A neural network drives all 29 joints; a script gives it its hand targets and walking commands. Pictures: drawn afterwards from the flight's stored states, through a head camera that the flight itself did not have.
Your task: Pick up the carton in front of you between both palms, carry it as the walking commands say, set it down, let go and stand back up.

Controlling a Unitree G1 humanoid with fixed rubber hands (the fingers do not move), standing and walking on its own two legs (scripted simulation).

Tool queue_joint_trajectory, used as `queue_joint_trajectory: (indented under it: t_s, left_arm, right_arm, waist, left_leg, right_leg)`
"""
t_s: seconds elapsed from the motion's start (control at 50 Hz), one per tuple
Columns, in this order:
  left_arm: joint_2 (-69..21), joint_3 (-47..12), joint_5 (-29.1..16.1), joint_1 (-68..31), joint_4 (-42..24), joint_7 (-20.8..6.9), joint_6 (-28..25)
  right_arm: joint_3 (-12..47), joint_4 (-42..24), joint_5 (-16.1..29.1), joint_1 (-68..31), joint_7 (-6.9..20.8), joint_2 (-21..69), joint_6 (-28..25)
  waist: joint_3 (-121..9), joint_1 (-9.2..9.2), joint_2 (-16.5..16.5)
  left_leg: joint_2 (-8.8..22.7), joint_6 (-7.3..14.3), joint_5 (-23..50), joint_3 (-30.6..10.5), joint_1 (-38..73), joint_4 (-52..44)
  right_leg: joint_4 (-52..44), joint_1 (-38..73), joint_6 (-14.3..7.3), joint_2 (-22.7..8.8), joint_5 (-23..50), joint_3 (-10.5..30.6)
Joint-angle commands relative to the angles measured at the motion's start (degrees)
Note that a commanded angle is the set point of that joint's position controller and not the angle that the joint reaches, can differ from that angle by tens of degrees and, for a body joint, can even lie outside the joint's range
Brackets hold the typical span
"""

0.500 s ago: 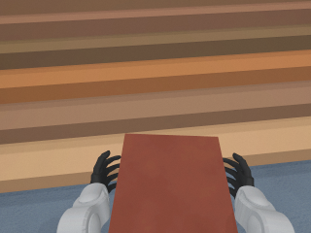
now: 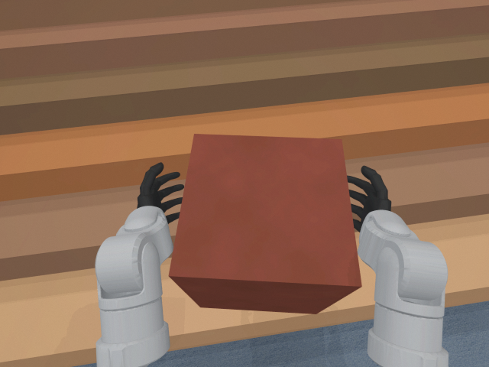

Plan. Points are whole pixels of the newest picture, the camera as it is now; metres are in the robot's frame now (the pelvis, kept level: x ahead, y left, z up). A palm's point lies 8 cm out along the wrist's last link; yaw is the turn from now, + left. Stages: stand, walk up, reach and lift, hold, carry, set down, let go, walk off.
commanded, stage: carry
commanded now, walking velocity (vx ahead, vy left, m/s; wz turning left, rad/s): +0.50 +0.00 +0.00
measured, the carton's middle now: (262, 234) +0.33 +0.00 +0.08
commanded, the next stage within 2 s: none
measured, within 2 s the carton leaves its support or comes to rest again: neither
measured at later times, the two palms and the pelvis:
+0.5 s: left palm (197, 96) +0.66 +0.13 +0.15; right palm (334, 97) +0.66 -0.18 +0.14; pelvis +0.33 -0.01 +0.01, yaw -5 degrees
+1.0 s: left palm out of the picture +1.02 +0.16 +0.33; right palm out of the picture +0.99 -0.14 +0.35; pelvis +0.66 +0.03 +0.17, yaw -3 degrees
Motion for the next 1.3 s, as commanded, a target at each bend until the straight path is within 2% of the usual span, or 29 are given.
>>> queue_joint_trajectory:
  t_s: [0.0, 0.02, 0.04, 0.1, 0.22, 0.3, 0.36, 0.42, 0.48, 0.52, 0.54, 0.56, 0.58, 0.6, 0.64, 0.72, 0.8, 0.84, 0.92, 0.98, 1.04, 1.08, 1.1, 1.14, 1.16, 1.18, 1.2, 1.24, 1.28]
  left_arm:
    - [-29.83, -26.11, -7.71, -29.26, 3.33, -0.18, -2.05]
    - [-29.29, -25.9, -7.58, -31.36, 4.59, -0.17, -2.52]
    - [-30.74, -25.76, -8.07, -33.79, 6.19, -0.31, -2.97]
    - [-39.38, -28.89, -10.9, -40.22, 2.37, -2.2, -4.99]
    - [-41.45, -32.84, -11.27, -40.52, -3.46, -3.73, -9.0]
    - [-38.65, -33.52, -11.06, -35.08, -6.38, -3.75, -9.26]
    - [-35.93, -33.26, -10.6, -31.72, -7.26, -3.36, -8.46]
    - [-33.5, -33.29, -11.2, -30.66, -7.28, -3.1, -7.27]
    - [-31.64, -34.24, -12.27, -31.19, -3.98, -3.27, -5.5]
    - [-32.49, -33.81, -13.51, -33.53, -5.38, -3.5, -4.65]
    - [-34.4, -34.14, -14.16, -35.49, -6.84, -3.51, -4.53]
    - [-35.46, -33.23, -12.51, -39.03, -5.92, -3.41, -4.72]
    - [-36.22, -30.62, -8.94, -32.51, -3.88, -3.24, -5.29]
    - [-35.52, -28.49, -6.37, -29.64, -0.47, -2.71, -5.57]
    - [-36.51, -25.39, -3.59, -31.54, -0.85, -1.85, -6.57]
    - [-36.24, -25.1, -1.13, -32.52, 1.76, -2.15, -7.15]
    - [-38.85, -27.98, -1.91, -32.92, 1.92, -2.91, -6.49]
    - [-38.84, -28.99, -2.31, -34.23, 2.74, -2.98, -5.23]
    - [-35.45, -29.67, -4.07, -36.77, 1.74, -1.49, -2.66]
    - [-33.18, -29.36, -4.92, -40.17, 2.09, 0.56, -0.42]
    - [-35.19, -30.03, -7.89, -43.88, 3.35, 1.56, 1.59]
    - [-37.15, -30.06, -9.42, -45.85, 4.82, 2.07, 2.59]
    - [-38.74, -31.03, -10.27, -46.87, 3.63, 1.94, 2.4]
    - [-40.92, -33.28, -11.05, -50.41, -0.73, 0.95, 1.52]
    - [-41.98, -33.75, -10.71, -50.66, -1.84, 0.48, 0.7]
    - [-43.21, -33.82, -10.51, -47.03, 1.44, 0.22, -0.04]
    - [-43.68, -33.78, -10.76, -44.37, 4.21, 0.28, -0.59]
    - [-47.62, -35.17, -14.06, -48.34, 1.31, -1.46, -1.66]
    - [-50.65, -38.81, -15.79, -51.54, 4.55, -3.91, -1.6]
  right_arm:
    - [27.96, -0.13, 8.27, -33.1, -0.41, 28.95, -1.88]
    - [27.85, 0.99, 7.58, -33.16, -0.35, 30.14, -1.98]
    - [27.39, 2.35, 7.34, -35.72, -0.37, 31.35, -2.23]
    - [26.92, 2.58, 8.76, -41.37, 0.53, 39.09, -4.32]
    - [28.9, 1.94, 6.53, -38.16, 1.72, 40.7, -8.39]
    - [30.84, -3.0, 7.14, -35.88, 1.94, 38.04, -8.95]
    - [31.42, -5.59, 7.46, -34.28, 1.92, 35.95, -8.26]
    - [29.96, -4.95, 6.28, -31.17, 1.56, 33.32, -7.09]
    - [26.64, -0.47, 3.69, -29.4, 0.7, 29.74, -5.42]
    - [25.92, 1.02, 4.07, -28.11, 0.03, 29.19, -4.51]
    - [26.58, -0.98, 5.06, -30.26, 0.13, 31.23, -4.81]
    - [27.73, -1.52, 5.91, -32.85, 0.66, 33.49, -5.12]
    - [30.09, -3.04, 8.56, -33.17, 1.48, 34.77, -5.75]
    - [31.49, -3.36, 10.01, -31.7, 2.06, 36.94, -6.19]
    - [37.2, -6.24, 14.47, -41.16, 3.95, 40.76, -6.63]
    - [39.43, -4.56, 17.94, -43.55, 6.09, 43.31, -7.38]
    - [37.49, -1.03, 15.26, -39.88, 6.35, 42.81, -6.03]
    - [35.07, 1.39, 12.78, -38.12, 6.03, 41.02, -4.96]
    - [29.49, 1.94, 10.09, -35.92, 4.33, 34.56, -2.75]
    - [23.34, 2.55, 8.55, -34.95, 2.76, 29.04, -0.83]
    - [19.28, 3.68, 7.36, -33.7, 2.12, 26.3, 0.71]
    - [17.02, 2.8, 6.89, -35.99, 2.03, 25.66, 1.29]
    - [16.57, 1.17, 6.28, -37.48, 2.04, 26.22, 1.2]
    - [17.23, 0.08, 4.69, -39.63, 2.78, 27.99, 0.39]
    - [18.31, -1.04, 5.53, -42.53, 3.57, 29.27, -0.02]
    - [19.11, -0.97, 5.03, -41.41, 4.36, 31.42, -0.6]
    - [17.54, 1.28, 4.84, -40.73, 4.37, 30.46, -1.06]
    - [18.33, -2.12, 5.63, -43.82, 4.29, 31.56, -2.24]
    - [16.09, 1.89, 1.63, -42.58, 3.82, 31.19, -2.95]
  waist:
    - [-19.98, 6.62, -1.28]
    - [-22.34, 4.06, -16.15]
    - [-23.44, 4.79, -18.24]
    - [-22.17, 4.11, -6.32]
    - [-24.84, 3.9, -6.53]
    - [-24.35, 5.63, -10.7]
    - [-21.84, 8.79, -9.61]
    - [-14.13, 11.44, -3.85]
    - [-4.88, 5.16, -3.82]
    - [-15.34, -4.03, -11.44]
    - [-22.58, -12.98, -13.0]
    - [-25.95, -18.01, 0.15]
    - [-30.2, -10.49, 19.15]
    - [-37.2, -5.72, 10.08]
    - [-27.73, -2.56, 0.17]
    - [-23.04, -0.99, -0.57]
    - [-19.41, -2.59, -1.14]
    - [-16.2, -3.47, 3.72]
    - [-12.24, -3.81, 1.88]
    - [-7.53, -1.74, 4.57]
    - [-7.42, -2.89, 9.71]
    - [-14.9, 3.15, 14.53]
    - [-18.64, 4.97, 15.76]
    - [-27.45, 11.64, 14.16]
    - [-34.16, 16.77, 6.3]
    - [-35.02, 10.08, -14.03]
    - [-38.54, 9.54, -7.5]
    - [-30.1, 8.79, 2.26]
    - [-19.62, 3.66, 6.64]
  left_leg:
    - [5.08, 2.8, 38.05, 1.14, -10.3, 30.09]
    - [-1.0, 1.42, 10.04, -1.68, -25.3, 42.58]
    - [-5.48, 1.92, -2.07, -6.36, -39.27, 54.36]
    - [1.55, 4.34, 5.39, -11.45, -42.74, 55.23]
    - [2.23, 2.59, 7.74, -7.6, -46.36, 45.1]
    - [1.16, 3.22, 5.97, -3.63, -56.49, 51.79]
    - [1.19, 4.56, -3.77, -3.12, -79.04, 75.2]
    - [0.4, 6.18, -16.64, -5.19, -101.48, 93.48]
    - [4.98, 7.21, -14.16, -4.25, -75.59, 65.66]
    - [-7.49, 9.44, 8.82, 8.17, -22.88, 49.61]
    - [-11.66, 9.32, 13.61, 7.61, -7.31, 43.26]
    - [-8.32, 12.68, 14.42, -12.21, 0.83, 24.57]
    - [11.27, 19.89, 27.82, -51.96, 2.31, 9.27]
    - [12.56, 19.87, 20.53, -65.22, 2.24, 1.91]
    - [12.33, 15.21, 10.14, -52.94, -6.66, 3.48]
    - [9.3, 13.37, 13.03, -37.78, -6.06, 4.97]
    - [10.75, 13.15, 29.74, -30.69, 1.99, 4.2]
    - [10.08, 13.83, 35.47, -28.28, 4.56, 3.25]
    - [10.32, 12.33, 31.18, -28.38, 13.38, 2.11]
    - [6.42, 10.34, 32.18, -21.91, 2.64, -5.36]
    - [5.3, 9.09, 58.4, -14.78, -2.77, -12.37]
    - [5.11, 5.89, 110.93, -4.77, -2.84, -6.55]
    - [6.36, 5.29, 125.46, -3.75, -0.6, -1.81]
    - [8.07, 1.53, 131.24, -2.93, 0.05, 19.57]
    - [4.64, -1.14, 106.29, -6.49, -6.6, 44.57]
    - [-6.66, -4.72, 20.17, -10.49, -27.2, 72.82]
    - [-11.64, -2.65, 12.13, -19.38, -39.32, 96.33]
    - [-6.52, 4.56, 9.56, -22.97, -53.17, 100.01]
    - [-1.52, 7.55, 8.74, -20.66, -58.3, 94.72]
  right_leg:
    - [-2.79, 32.76, -1.44, 1.22, -7.97, 3.86]
    - [-7.48, 41.39, -5.36, -13.72, -10.33, 30.89]
    - [-12.52, 49.31, -11.61, -17.65, -10.37, 44.31]
    - [-8.66, 41.8, -8.21, -13.46, 5.34, 29.16]
    - [-6.81, 46.07, -6.89, -11.98, 26.18, 18.05]
    - [-5.39, 53.62, -7.93, -11.69, 30.54, 16.94]
    - [-2.22, 65.72, -13.57, -15.21, 32.24, 24.37]
    - [-3.45, 73.55, -12.95, -16.73, 33.78, 27.75]
    - [-17.36, 44.74, -4.26, -11.15, 31.71, 12.91]
    - [-11.93, 17.36, -6.18, -5.39, 78.51, 3.06]
    - [5.49, 14.54, -5.08, -5.44, 89.31, 0.23]
    - [35.2, 9.71, -1.09, -0.36, 53.87, 4.28]
    - [63.28, 1.6, 3.54, 13.06, -10.9, 8.32]
    - [69.6, 2.42, 0.41, 12.73, -10.4, 20.58]
    - [70.86, -2.61, -0.21, 7.68, -7.57, 19.09]
    - [68.97, -12.85, -2.27, 3.98, -10.48, 13.05]
    - [61.45, -23.61, -1.67, 1.81, -15.83, 8.46]
    - [69.51, -32.17, -1.82, 1.72, -14.86, 5.45]
    - [87.63, -53.25, -2.42, 0.62, -19.84, 3.61]
    - [74.53, -46.02, -2.24, 0.69, -19.96, -1.51]
    - [61.04, -32.98, -2.96, 3.41, -20.81, -7.39]
    - [46.31, -12.99, -4.06, 10.08, -16.96, -12.8]
    - [38.43, -4.91, -3.4, 13.13, -14.01, -15.13]
    - [19.66, 16.56, -3.05, 14.91, -11.87, -12.72]
    - [6.7, 31.27, -7.7, 8.14, -2.49, 6.12]
    - [0.22, 42.84, -18.26, -9.6, 34.02, 38.78]
    - [-3.06, 46.04, -26.34, -13.77, 31.8, 55.28]
    - [-3.69, 43.9, -20.6, -11.0, 3.11, 51.03]
    - [-5.01, 34.34, -12.95, -10.91, -10.23, 39.04]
